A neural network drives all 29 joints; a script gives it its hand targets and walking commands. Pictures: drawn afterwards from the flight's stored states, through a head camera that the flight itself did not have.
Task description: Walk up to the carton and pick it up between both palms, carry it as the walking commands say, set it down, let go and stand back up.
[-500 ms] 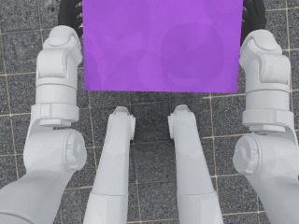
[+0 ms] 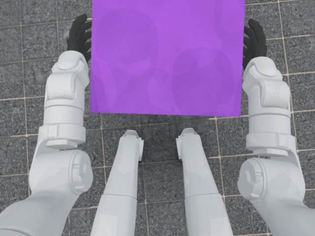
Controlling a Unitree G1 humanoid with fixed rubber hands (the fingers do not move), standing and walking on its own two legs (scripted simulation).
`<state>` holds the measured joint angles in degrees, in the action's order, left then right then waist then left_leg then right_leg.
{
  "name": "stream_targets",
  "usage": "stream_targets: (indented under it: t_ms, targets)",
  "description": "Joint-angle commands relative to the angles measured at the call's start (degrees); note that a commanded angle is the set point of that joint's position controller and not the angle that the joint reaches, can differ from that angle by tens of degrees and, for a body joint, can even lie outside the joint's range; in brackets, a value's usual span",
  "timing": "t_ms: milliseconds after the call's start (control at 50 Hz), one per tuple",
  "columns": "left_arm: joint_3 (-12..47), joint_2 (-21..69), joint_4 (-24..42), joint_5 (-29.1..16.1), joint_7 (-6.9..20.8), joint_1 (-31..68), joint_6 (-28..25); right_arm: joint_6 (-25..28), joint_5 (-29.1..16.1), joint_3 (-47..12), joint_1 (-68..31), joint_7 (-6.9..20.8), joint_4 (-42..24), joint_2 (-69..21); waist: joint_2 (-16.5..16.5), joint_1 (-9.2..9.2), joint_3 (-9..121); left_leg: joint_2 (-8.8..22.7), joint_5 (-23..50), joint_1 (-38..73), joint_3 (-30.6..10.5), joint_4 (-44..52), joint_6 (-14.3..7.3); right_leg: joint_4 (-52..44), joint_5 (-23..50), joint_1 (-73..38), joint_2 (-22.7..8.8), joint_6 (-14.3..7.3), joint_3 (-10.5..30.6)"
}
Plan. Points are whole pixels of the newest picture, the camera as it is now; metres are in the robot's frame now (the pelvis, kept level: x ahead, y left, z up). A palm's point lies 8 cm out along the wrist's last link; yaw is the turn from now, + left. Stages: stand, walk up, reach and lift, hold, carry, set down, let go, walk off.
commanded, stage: reach and lift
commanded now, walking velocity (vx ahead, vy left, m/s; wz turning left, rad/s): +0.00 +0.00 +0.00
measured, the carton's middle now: (165, 59) +0.48 -0.01 -0.12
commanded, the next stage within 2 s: none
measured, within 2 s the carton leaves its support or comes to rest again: neither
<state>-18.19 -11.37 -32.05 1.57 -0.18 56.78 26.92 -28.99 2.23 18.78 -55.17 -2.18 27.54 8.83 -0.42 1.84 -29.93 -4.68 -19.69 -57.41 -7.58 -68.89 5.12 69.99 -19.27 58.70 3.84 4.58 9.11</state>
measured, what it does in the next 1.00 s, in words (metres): rises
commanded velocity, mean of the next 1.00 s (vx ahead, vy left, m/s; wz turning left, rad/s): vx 0.00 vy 0.00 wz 0.00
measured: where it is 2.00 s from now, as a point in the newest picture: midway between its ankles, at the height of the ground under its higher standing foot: (159, 159)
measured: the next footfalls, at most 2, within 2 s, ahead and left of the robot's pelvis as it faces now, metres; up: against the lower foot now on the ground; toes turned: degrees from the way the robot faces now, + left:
none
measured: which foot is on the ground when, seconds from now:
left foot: down 0.00-1.00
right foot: down 0.00-1.00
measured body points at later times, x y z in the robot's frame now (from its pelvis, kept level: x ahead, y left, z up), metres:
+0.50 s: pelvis +0.01 +0.00 +0.06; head +0.22 -0.01 +0.44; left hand +0.46 +0.19 +0.01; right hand +0.45 -0.20 +0.01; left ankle +0.15 +0.15 -0.62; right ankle +0.15 -0.14 -0.62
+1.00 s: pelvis +0.10 -0.01 +0.11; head +0.06 +0.00 +0.56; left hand +0.46 +0.18 +0.15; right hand +0.44 -0.20 +0.16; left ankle +0.15 +0.15 -0.62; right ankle +0.15 -0.14 -0.62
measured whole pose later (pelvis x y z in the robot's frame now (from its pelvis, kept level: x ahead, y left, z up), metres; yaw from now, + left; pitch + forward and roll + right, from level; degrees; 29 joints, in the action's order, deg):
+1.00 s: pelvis +0.10 -0.01 +0.11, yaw -1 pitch +3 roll +1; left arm -24.2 -1.3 -41.6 15.6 5.1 31.9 29.5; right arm -31.7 14.1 23.8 -29.3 2.5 36.2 -1.3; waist -1.7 0.3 8.9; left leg -0.7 -14.3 -22.9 -7.3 -34.0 2.7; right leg 36.2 -14.1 24.9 2.2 1.7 8.7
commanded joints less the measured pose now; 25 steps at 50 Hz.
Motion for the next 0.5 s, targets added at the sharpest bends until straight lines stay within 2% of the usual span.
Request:
stream_targets:
  t_ms: [0,40,160,360,480]
  targets:
    - [37.0,62.5,16.8,-12.1,17.0,39.3,-4.1,5.2,-14.8,-42.0,-46.9,18.8,-17.9,-59.7,-0.1,-1.62,134.5,-4.1,11.7,31.3,10.7,11.3,-3.9,-12.2,10.5,-38.9,3.9,-2.3,-11.6]
    - [37.3,62.7,17.0,-11.8,16.9,38.0,-4.3,5.4,-14.8,-42.3,-45.5,18.9,-17.8,-59.8,0.1,-1.87,132.6,-4.0,12.3,32.7,10.3,12.6,-3.8,-13.4,10.9,-39.3,3.9,-2.3,-11.4]
    - [38.6,63.2,17.2,-11.2,16.9,36.5,-4.6,5.6,-13.4,-41.6,-41.9,19.6,-16.0,-59.8,1.1,-0.7,127.4,-3.5,10.4,36.1,9.4,16.9,-3.7,-17.3,8.8,-40.3,3.7,-2.6,-11.4]
    - [38.8,64.8,15.7,-10.8,18.6,36.6,-4.3,4.9,-12.2,-41.1,-41.8,21.4,-15.8,-61.2,0.8,0.9,122.0,-2.8,5.8,40.5,8.4,23.9,-4.3,-24.3,4.7,-44.6,3.0,-2.9,-11.4]
    - [38.7,65.9,15.3,-10.4,19.4,36.0,-4.1,4.4,-12.0,-40.5,-41.0,22.4,-15.3,-62.0,1.1,0.98,119.1,-2.4,5.7,43.9,8.0,27.7,-4.4,-28.0,4.5,-46.7,2.9,-3.1,-11.3]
